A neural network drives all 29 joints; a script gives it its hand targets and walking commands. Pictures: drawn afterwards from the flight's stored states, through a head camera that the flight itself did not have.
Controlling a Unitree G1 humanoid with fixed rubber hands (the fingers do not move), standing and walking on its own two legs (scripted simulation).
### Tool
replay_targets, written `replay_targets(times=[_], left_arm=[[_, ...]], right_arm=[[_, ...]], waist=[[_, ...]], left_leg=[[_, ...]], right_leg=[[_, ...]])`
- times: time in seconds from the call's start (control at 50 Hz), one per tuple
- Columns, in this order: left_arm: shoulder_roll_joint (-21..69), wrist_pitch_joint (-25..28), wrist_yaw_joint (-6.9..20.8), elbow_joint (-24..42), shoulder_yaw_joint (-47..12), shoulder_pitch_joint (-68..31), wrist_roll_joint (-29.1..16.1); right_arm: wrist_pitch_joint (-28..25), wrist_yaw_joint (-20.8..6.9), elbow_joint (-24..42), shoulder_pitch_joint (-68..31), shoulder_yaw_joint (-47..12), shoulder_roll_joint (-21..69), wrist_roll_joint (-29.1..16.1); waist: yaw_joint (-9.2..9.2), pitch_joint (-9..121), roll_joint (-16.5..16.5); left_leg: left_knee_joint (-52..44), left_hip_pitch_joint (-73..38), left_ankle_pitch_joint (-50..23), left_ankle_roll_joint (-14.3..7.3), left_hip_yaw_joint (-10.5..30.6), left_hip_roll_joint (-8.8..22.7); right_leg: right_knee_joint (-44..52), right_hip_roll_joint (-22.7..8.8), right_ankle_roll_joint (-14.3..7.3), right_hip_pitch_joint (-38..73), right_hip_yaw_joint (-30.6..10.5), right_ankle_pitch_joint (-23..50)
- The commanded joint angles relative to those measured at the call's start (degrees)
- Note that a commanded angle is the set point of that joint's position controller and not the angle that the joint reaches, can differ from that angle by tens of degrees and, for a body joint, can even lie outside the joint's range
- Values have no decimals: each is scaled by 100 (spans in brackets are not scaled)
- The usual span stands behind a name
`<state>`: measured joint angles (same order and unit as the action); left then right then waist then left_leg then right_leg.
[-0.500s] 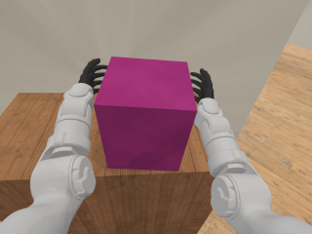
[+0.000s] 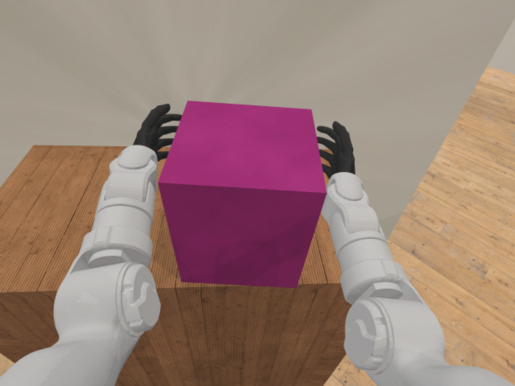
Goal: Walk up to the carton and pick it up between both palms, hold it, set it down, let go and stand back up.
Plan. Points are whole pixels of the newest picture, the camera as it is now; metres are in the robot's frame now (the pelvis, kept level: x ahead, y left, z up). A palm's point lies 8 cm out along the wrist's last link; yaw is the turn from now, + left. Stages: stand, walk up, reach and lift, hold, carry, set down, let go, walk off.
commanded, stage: set down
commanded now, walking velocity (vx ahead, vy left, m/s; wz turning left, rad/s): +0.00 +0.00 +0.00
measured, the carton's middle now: (244, 198) +0.42 -0.01 +0.09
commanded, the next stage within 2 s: none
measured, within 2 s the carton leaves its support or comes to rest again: neither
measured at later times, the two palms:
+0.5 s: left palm (148, 152) +0.44 +0.14 +0.17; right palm (339, 174) +0.39 -0.16 +0.16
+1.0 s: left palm (149, 153) +0.45 +0.14 +0.17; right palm (339, 175) +0.39 -0.16 +0.16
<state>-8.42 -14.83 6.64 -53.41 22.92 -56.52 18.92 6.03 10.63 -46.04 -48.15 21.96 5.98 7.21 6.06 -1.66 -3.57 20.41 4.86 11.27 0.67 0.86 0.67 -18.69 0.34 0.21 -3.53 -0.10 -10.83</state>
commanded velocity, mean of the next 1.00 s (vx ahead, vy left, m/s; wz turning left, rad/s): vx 0.00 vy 0.00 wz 0.00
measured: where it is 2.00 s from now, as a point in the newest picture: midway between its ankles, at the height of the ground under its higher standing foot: outside the picture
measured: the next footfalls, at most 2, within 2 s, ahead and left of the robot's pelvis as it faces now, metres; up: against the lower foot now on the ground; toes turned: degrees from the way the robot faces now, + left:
none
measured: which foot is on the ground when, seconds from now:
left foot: down 0.00-1.00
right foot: down 0.00-1.00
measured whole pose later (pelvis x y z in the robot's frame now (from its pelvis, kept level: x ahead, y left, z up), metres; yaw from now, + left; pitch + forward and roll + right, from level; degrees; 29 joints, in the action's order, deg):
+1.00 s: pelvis +0.01 +0.00 +0.00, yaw +0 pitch -4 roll +0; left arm -5.8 -10.0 9.9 -53.4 28.3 -56.3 24.3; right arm 0.7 6.7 -41.8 -44.0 25.4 7.4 12.0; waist 4.8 -2.2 -3.5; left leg 20.4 4.9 11.9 0.7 0.8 0.7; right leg -18.7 0.3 0.2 -3.5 -0.1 -11.5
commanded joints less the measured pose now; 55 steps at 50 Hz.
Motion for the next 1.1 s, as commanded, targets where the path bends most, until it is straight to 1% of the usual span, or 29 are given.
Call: replay_targets(times=[0.0,0.08,0.16,0.18,0.24,0.26,0.32,0.36,0.38,0.44,0.48,0.52,0.54,0.58,0.62,0.64,0.68,0.7,0.72,0.76,0.78,0.82,0.84,0.9,0.94,1.0,1.02,1.06,1.08], left_arm=[[3198,373,764,-240,-589,-2161,-53],[3086,343,827,-122,-436,-2099,54],[3035,356,848,-97,-365,-1966,119],[3120,326,854,-241,-441,-1871,82],[2939,337,879,-181,-272,-1909,216],[2970,362,891,-91,-254,-1921,199],[2942,386,853,-153,-217,-1952,262],[2936,403,866,-65,-276,-1858,272],[2967,376,859,-161,-173,-1762,318],[2926,367,895,-76,-168,-1614,375],[2907,389,904,-95,-151,-1673,398],[2978,393,905,-41,-165,-1553,410],[3030,363,916,-127,-155,-1452,399],[2903,401,896,-138,25,-1436,514],[3040,426,887,48,-181,-1469,457],[2951,426,901,-1,-81,-1357,479],[2898,393,927,59,-67,-1327,578],[2877,402,918,80,-35,-1247,539],[2901,383,924,22,-38,-1215,592],[2929,420,931,37,-65,-1292,571],[3046,405,919,103,-129,-1259,501],[2895,405,921,38,-9,-1270,562],[2959,442,946,143,-38,-1187,571],[2850,438,967,19,60,-1199,702],[2747,469,938,8,148,-1324,687],[2393,494,920,-79,304,-1275,731],[2567,540,894,86,199,-1358,667],[2206,589,816,-48,419,-1342,728],[2348,616,794,82,216,-1330,638]], right_arm=[[-336,-765,828,-3188,-1308,2543,432],[-332,-783,905,-3067,-1401,2583,422],[-376,-827,946,-2873,-1331,2516,484],[-370,-812,921,-2841,-1147,2404,540],[-333,-837,667,-2588,-1069,2361,642],[-365,-852,769,-2608,-1136,2472,689],[-410,-880,871,-2641,-1068,2507,690],[-424,-888,705,-2480,-1004,2407,735],[-454,-886,818,-2454,-1049,2402,763],[-406,-900,612,-2170,-1071,2427,737],[-488,-910,853,-2251,-1035,2440,771],[-492,-905,747,-2139,-1062,2475,809],[-492,-895,790,-2007,-1014,2497,833],[-476,-950,732,-2019,-1068,2379,828],[-520,-948,803,-2018,-1066,2421,812],[-464,-959,674,-1892,-1122,2428,783],[-490,-966,642,-1775,-1096,2373,806],[-508,-966,825,-1784,-1203,2396,801],[-474,-984,578,-1570,-1100,2376,800],[-536,-1005,707,-1704,-1096,2426,869],[-546,-1005,801,-1696,-1039,2328,868],[-559,-1008,813,-1756,-963,2339,946],[-542,-1000,775,-1658,-1043,2493,978],[-547,-988,801,-1582,-1040,2444,991],[-539,-1007,782,-1590,-883,2271,1050],[-497,-1017,684,-1559,-708,1990,1068],[-547,-1009,759,-1629,-623,2180,1106],[-526,-998,658,-1468,-641,1958,1092],[-525,-945,643,-1442,-514,2046,1096]], waist=[[-50,1853,458],[-230,1736,533],[-198,1622,463],[-76,1562,491],[-116,1399,467],[-238,1461,433],[-264,1469,551],[-161,1379,544],[-247,1421,530],[-240,1246,574],[-188,1290,552],[-276,1234,548],[-145,1207,526],[-314,1067,501],[-248,1310,650],[-258,1081,525],[-285,984,641],[-387,1133,587],[-275,952,639],[-347,1062,668],[-239,1105,730],[-305,1047,608],[-230,959,513],[-367,995,579],[-228,967,530],[-325,776,531],[-239,851,521],[-389,804,510],[-242,795,550]], left_leg=[[-475,-27,-1026,13,-672,-310],[-525,98,-961,-39,-675,-329],[-543,56,-991,-36,-706,-326],[-532,-15,-954,-10,-680,-305],[-578,-50,-904,-26,-729,-314],[-563,28,-913,-37,-727,-296],[-567,50,-915,-45,-731,-307],[-523,-90,-942,-20,-734,-285],[-539,-91,-1030,-7,-735,-268],[-560,32,-1065,-54,-773,-324],[-548,-47,-1045,-43,-755,-297],[-519,-52,-1129,-52,-796,-296],[-551,-27,-1077,-38,-759,-292],[-532,-28,-1051,-67,-776,-283],[-488,-92,-1322,-11,-765,-266],[-467,-134,-1277,-60,-759,-276],[-520,-142,-1210,-43,-792,-263],[-485,-136,-1310,-56,-794,-277],[-506,-108,-1248,-59,-752,-256],[-524,-119,-1294,-40,-763,-245],[-465,-265,-1408,10,-755,-252],[-427,-254,-1482,-13,-779,-247],[-493,-207,-1296,-80,-760,-279],[-549,-153,-1265,-102,-807,-286],[-603,-34,-1043,-105,-757,-276],[-632,17,-1053,-127,-802,-247],[-599,6,-1087,-139,-766,-268],[-607,2,-1154,-135,-796,-243],[-587,6,-1059,-141,-768,-251]], right_leg=[[270,86,398,880,394,1906],[196,37,432,1094,339,1997],[263,65,423,1047,358,1871],[283,89,403,946,406,1763],[336,81,387,901,388,1618],[292,37,393,984,368,1667],[281,27,401,1011,348,1663],[297,77,392,855,403,1618],[291,76,385,907,406,1624],[245,54,412,1041,359,1944],[268,71,438,922,386,1875],[281,80,416,969,394,1870],[300,71,408,997,399,1869],[280,90,402,983,402,1777],[186,115,372,942,418,1984],[257,109,381,861,402,1901],[256,87,405,875,409,1885],[241,85,393,884,384,2009],[241,106,410,834,420,1905],[258,97,365,809,399,1752],[293,142,327,773,441,1789],[320,143,345,704,436,1797],[333,77,393,701,437,1794],[282,70,426,792,405,1875],[295,90,450,801,465,1668],[299,74,446,780,406,1666],[324,62,426,715,416,1613],[333,58,407,731,378,1566],[339,34,426,591,395,1544]])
